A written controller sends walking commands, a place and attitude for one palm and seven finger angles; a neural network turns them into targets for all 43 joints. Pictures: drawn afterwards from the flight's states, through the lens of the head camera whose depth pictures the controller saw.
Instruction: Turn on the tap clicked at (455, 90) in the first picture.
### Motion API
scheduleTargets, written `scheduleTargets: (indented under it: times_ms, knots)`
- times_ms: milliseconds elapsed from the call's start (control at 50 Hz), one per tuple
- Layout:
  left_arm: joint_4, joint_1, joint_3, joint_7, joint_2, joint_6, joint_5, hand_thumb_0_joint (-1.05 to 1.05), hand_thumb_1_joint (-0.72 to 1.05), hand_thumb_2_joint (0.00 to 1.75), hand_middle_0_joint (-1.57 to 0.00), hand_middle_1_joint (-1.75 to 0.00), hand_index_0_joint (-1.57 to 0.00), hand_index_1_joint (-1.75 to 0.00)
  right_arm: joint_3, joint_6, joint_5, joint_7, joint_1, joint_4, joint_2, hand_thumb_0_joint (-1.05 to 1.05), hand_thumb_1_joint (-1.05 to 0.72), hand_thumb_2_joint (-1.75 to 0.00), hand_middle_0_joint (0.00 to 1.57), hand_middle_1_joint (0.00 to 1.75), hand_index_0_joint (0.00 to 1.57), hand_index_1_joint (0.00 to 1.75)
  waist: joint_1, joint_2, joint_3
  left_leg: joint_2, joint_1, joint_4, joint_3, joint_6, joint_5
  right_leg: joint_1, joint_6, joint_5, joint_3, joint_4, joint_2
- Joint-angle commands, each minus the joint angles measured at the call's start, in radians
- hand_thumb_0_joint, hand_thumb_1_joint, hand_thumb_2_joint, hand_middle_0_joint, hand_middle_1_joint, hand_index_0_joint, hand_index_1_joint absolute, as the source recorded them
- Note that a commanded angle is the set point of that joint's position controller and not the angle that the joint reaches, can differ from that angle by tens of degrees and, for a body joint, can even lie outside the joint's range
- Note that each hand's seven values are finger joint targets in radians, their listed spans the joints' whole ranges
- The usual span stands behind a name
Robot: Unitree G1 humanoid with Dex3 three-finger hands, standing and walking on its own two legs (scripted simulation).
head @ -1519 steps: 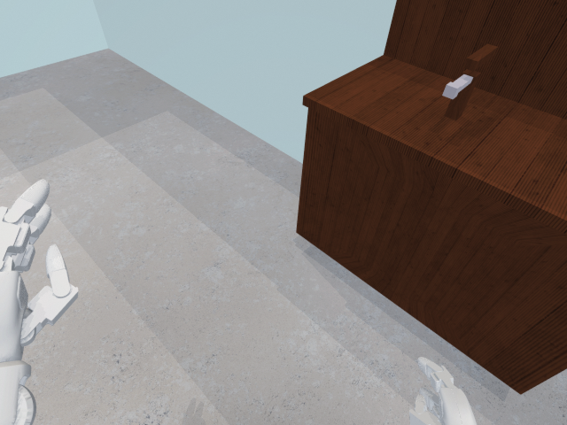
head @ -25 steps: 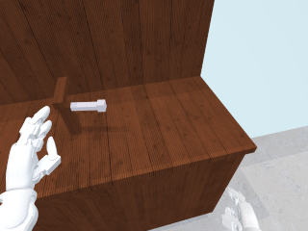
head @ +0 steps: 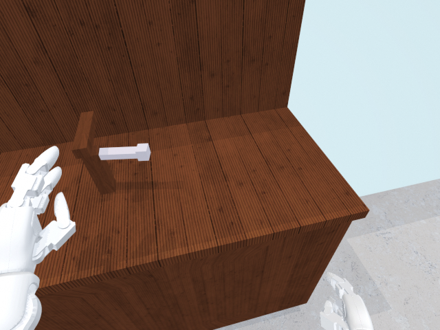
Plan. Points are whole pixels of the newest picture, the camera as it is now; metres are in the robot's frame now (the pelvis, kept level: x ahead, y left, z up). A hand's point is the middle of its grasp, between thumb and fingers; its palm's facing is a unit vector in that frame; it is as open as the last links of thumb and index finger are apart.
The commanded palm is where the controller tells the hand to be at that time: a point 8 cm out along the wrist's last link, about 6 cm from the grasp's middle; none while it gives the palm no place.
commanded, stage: step back with the hand held close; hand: left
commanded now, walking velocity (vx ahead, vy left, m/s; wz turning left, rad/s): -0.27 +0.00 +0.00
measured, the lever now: (143, 152) +0.45 +0.23 +0.09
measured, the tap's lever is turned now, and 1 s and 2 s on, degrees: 78 78 78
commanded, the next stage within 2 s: stop stepping back and stand still in 1.22 s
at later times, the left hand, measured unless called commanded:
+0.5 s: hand (27, 266) +0.14 +0.27 +0.16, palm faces +0.36 -0.83 -0.43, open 7.4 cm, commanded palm +0.10 +0.31 +0.17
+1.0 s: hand (11, 314) +0.09 +0.25 +0.16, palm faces +0.28 -0.88 -0.39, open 7.4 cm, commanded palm +0.05 +0.31 +0.17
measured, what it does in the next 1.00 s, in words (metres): walks backwards: right foot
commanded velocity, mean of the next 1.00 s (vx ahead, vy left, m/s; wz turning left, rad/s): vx -0.31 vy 0.00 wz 0.02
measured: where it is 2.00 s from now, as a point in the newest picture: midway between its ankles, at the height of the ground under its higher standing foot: outside the picture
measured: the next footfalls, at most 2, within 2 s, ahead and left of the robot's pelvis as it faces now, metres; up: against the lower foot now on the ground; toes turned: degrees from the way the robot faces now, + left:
right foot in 0.70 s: -0.09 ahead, -0.09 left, +0.00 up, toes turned +3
right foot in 1.48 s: -0.27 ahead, -0.05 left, +0.00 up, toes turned -5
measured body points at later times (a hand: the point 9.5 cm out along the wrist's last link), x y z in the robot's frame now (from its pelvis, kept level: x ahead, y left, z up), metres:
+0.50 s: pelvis -0.07 +0.03 -0.01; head -0.04 +0.04 +0.44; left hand +0.12 +0.31 +0.18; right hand +0.10 -0.22 -0.09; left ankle +0.00 +0.11 -0.74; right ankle +0.00 -0.09 -0.74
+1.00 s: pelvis -0.12 +0.03 -0.02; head -0.10 +0.05 +0.43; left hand +0.07 +0.30 +0.18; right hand +0.07 -0.21 -0.08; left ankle -0.04 +0.12 -0.74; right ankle -0.13 -0.09 -0.74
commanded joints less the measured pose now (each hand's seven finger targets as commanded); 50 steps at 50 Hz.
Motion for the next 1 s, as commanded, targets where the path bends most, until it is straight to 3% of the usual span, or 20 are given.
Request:
scheduleTargets:
  times_ms: [0, 100, 160, 200, 300, 400, 440, 480, 500, 520, 580, 660, 700, 760, 780, 800, 860, 900, 920, 980]
  knots:
    - [-0.181, -0.082, 0.166, 0.017, 0.185, -0.099, 0.005, 0.0, 0.9, 0.9, -0.2, -0.3, -0.2, -0.3, -0.038, -0.026, -0.002, -0.014, -0.142, -0.192, -0.095, 0.0, -0.9, -0.9, 0.2, 0.3, 0.2, 0.3, -0.023, -0.086, -0.065, 0.05, -0.032, 0.009, -0.075, 0.029, 0.228, -0.111, 0.019, 0.388, 0.167, -0.044, -0.157]
    - [-0.163, 0.025, 0.117, 0.011, 0.139, -0.09, 0.007, 0.0, 0.9, 0.9, -0.2, -0.3, -0.2, -0.3, -0.054, 0.001, 0.005, -0.016, -0.114, -0.221, -0.112, 0.0, -0.9, -0.9, 0.2, 0.3, 0.2, 0.3, -0.027, -0.044, -0.18, 0.078, -0.025, 0.027, -0.06, 0.028, 0.307, -0.109, 0.036, 0.391, 0.144, 0.009, -0.164]
    - [-0.216, 0.039, 0.147, 0.022, 0.179, -0.091, 0.009, 0.0, 0.9, 0.9, -0.2, -0.3, -0.2, -0.3, -0.062, 0.012, 0.009, -0.021, -0.105, -0.242, -0.113, 0.0, -0.9, -0.9, 0.2, 0.3, 0.2, 0.3, -0.025, -0.112, -0.195, 0.076, -0.068, 0.039, -0.061, 0.028, 0.233, -0.123, 0.039, 0.314, 0.152, 0.002, -0.167]
    - [-0.298, -0.003, 0.19, 0.034, 0.241, -0.103, 0.017, 0.0, 0.9, 0.9, -0.2, -0.3, -0.2, -0.3, -0.064, 0.013, 0.007, -0.025, -0.112, -0.243, -0.117, 0.0, -0.9, -0.9, 0.2, 0.3, 0.2, 0.3, -0.027, -0.096, -0.196, 0.067, -0.096, 0.041, -0.068, 0.028, 0.176, -0.142, 0.027, 0.24, 0.169, 0.0, -0.178]
    - [-0.374, -0.001, 0.209, 0.062, 0.26, -0.124, 0.03, 0.0, 0.9, 0.9, -0.2, -0.3, -0.2, -0.3, -0.068, -0.006, 0.005, -0.032, -0.1, -0.24, -0.12, 0.0, -0.9, -0.9, 0.2, 0.3, 0.2, 0.3, -0.035, -0.006, -0.126, 0.066, -0.186, 0.042, -0.107, 0.036, -0.065, -0.247, 0.01, -0.031, 0.192, -0.02, -0.177]
    - [-0.335, 0.062, 0.195, 0.076, 0.219, -0.129, 0.038, 0.0, 0.9, 0.9, -0.2, -0.3, -0.2, -0.3, -0.072, -0.025, 0.008, -0.033, -0.065, -0.23, -0.13, 0.0, -0.9, -0.9, 0.2, 0.3, 0.2, 0.3, -0.05, 0.002, -0.123, 0.084, -0.228, 0.051, -0.14, 0.041, -0.213, -0.308, 0.011, -0.198, 0.17, -0.008, -0.162]
    - [-0.316, 0.069, 0.178, 0.077, 0.192, -0.129, 0.04, 0.0, 0.9, 0.9, -0.2, -0.3, -0.2, -0.3, -0.069, -0.027, 0.009, -0.034, -0.06, -0.233, -0.132, 0.0, -0.9, -0.9, 0.2, 0.3, 0.2, 0.3, -0.051, -0.001, -0.109, 0.112, -0.288, -0.005, -0.177, 0.051, -0.274, -0.289, 0.026, -0.213, 0.141, 0.038, -0.127]
    - [-0.32, 0.052, 0.182, 0.077, 0.184, -0.13, 0.051, 0.0, 0.9, 0.9, -0.2, -0.3, -0.2, -0.3, -0.07, -0.036, 0.007, -0.035, -0.064, -0.237, -0.142, 0.0, -0.9, -0.9, 0.2, 0.3, 0.2, 0.3, -0.048, 0.055, -0.102, 0.159, -0.422, -0.129, -0.245, 0.072, -0.386, -0.179, 0.048, -0.17, 0.106, 0.152, -0.069]
    - [-0.336, 0.035, 0.186, 0.078, 0.19, -0.131, 0.06, 0.0, 0.9, 0.9, -0.2, -0.3, -0.2, -0.3, -0.069, -0.041, 0.006, -0.037, -0.077, -0.236, -0.149, 0.0, -0.9, -0.9, 0.2, 0.3, 0.2, 0.3, -0.048, 0.141, -0.11, 0.197, -0.497, -0.224, -0.302, 0.088, -0.454, -0.094, 0.059, -0.119, 0.084, 0.267, -0.032]
    - [-0.337, 0.016, 0.188, 0.079, 0.18, -0.136, 0.073, 0.0, 0.9, 0.9, -0.2, -0.3, -0.2, -0.3, -0.069, -0.044, 0.0, -0.039, -0.066, -0.227, -0.138, 0.0, -0.9, -0.9, 0.2, 0.3, 0.2, 0.3, -0.042, 0.146, -0.122, 0.228, -0.539, -0.266, -0.343, 0.102, -0.473, -0.046, 0.065, -0.078, 0.08, 0.362, -0.009]
    - [-0.32, 0.012, 0.185, 0.072, 0.178, -0.127, 0.08, 0.0, 0.9, 0.9, -0.2, -0.3, -0.2, -0.3, -0.078, -0.054, -0.007, -0.036, -0.056, -0.219, -0.121, 0.0, -0.9, -0.9, 0.2, 0.3, 0.2, 0.3, -0.036, 0.049, -0.131, 0.235, -0.449, -0.206, -0.304, 0.108, -0.313, -0.111, 0.065, -0.108, 0.1, 0.388, -0.019]
    - [-0.296, 0.033, 0.173, 0.059, 0.163, -0.124, 0.068, 0.0, 0.9, 0.9, -0.2, -0.3, -0.2, -0.3, -0.06, -0.062, -0.017, -0.031, -0.061, -0.188, -0.109, 0.0, -0.9, -0.9, 0.2, 0.3, 0.2, 0.3, -0.041, 0.05, -0.101, 0.213, -0.337, -0.153, -0.262, 0.103, -0.175, -0.179, 0.057, -0.128, 0.107, 0.225, -0.022]
    - [-0.335, -0.018, 0.185, 0.053, 0.184, -0.13, 0.067, 0.0, 0.9, 0.9, -0.2, -0.3, -0.2, -0.3, -0.059, -0.062, -0.021, -0.031, -0.07, -0.17, -0.115, 0.0, -0.9, -0.9, 0.2, 0.3, 0.2, 0.3, -0.044, 0.08, -0.129, 0.186, -0.283, -0.084, -0.217, 0.085, -0.019, -0.156, 0.043, 0.02, 0.13, 0.12, -0.045]
    - [-0.377, -0.039, 0.171, 0.051, 0.19, -0.146, 0.052, 0.0, 0.9, 0.9, -0.2, -0.3, -0.2, -0.3, -0.063, -0.056, -0.006, -0.028, -0.062, -0.151, -0.09, 0.0, -0.9, -0.9, 0.2, 0.3, 0.2, 0.3, -0.037, -0.02, -0.313, 0.144, -0.022, 0.127, -0.106, 0.043, 0.493, -0.198, 0.027, 0.403, 0.19, 0.069, -0.131]
    - [-0.386, -0.01, 0.163, 0.05, 0.178, -0.141, 0.045, 0.0, 0.9, 0.9, -0.2, -0.3, -0.2, -0.3, -0.081, -0.05, 0.006, -0.025, -0.046, -0.159, -0.087, 0.0, -0.9, -0.9, 0.2, 0.3, 0.2, 0.3, -0.038, -0.117, -0.372, 0.127, 0.015, 0.195, -0.073, 0.029, 0.534, -0.178, 0.03, 0.468, 0.181, 0.083, -0.146]
    - [-0.393, 0.035, 0.196, 0.052, 0.212, -0.134, 0.038, 0.0, 0.9, 0.9, -0.2, -0.3, -0.2, -0.3, -0.084, -0.04, 0.013, -0.023, -0.053, -0.171, -0.089, 0.0, -0.9, -0.9, 0.2, 0.3, 0.2, 0.3, -0.041, -0.153, -0.397, 0.108, 0.022, 0.228, -0.046, 0.02, 0.506, -0.168, 0.022, 0.56, 0.194, 0.084, -0.174]
    - [-0.387, 0.1, 0.208, 0.048, 0.209, -0.139, 0.022, 0.0, 0.9, 0.9, -0.2, -0.3, -0.2, -0.3, -0.086, -0.013, 0.021, -0.021, -0.077, -0.2, -0.081, 0.0, -0.9, -0.9, 0.2, 0.3, 0.2, 0.3, -0.049, -0.146, -0.307, 0.065, -0.083, 0.304, -0.014, -0.002, 0.298, -0.229, -0.017, 0.577, 0.227, 0.072, -0.249]
    - [-0.375, 0.118, 0.239, 0.052, 0.241, -0.141, 0.018, 0.0, 0.9, 0.9, -0.2, -0.3, -0.2, -0.3, -0.087, -0.001, 0.018, -0.024, -0.084, -0.2, -0.076, 0.0, -0.9, -0.9, 0.2, 0.3, 0.2, 0.3, -0.057, -0.135, -0.235, 0.045, -0.148, 0.351, -0.021, -0.019, 0.12, -0.277, -0.048, 0.524, 0.247, 0.055, -0.288]
    - [-0.354, 0.115, 0.213, 0.048, 0.213, -0.145, 0.015, 0.0, 0.9, 0.9, -0.2, -0.3, -0.2, -0.3, -0.081, 0.003, 0.021, -0.024, -0.087, -0.204, -0.065, 0.0, -0.9, -0.9, 0.2, 0.3, 0.2, 0.3, -0.064, -0.139, -0.177, 0.038, -0.177, 0.379, -0.031, -0.021, 0.032, -0.325, -0.063, 0.457, 0.251, 0.04, -0.304]
    - [-0.318, 0.063, 0.205, 0.045, 0.217, -0.147, 0.016, 0.0, 0.9, 0.9, -0.2, -0.3, -0.2, -0.3, -0.071, -0.003, 0.013, -0.028, -0.102, -0.205, -0.07, 0.0, -0.9, -0.9, 0.2, 0.3, 0.2, 0.3, -0.069, -0.126, -0.056, 0.043, -0.227, 0.34, -0.059, -0.023, -0.052, -0.403, -0.074, 0.349, 0.255, 0.023, -0.301]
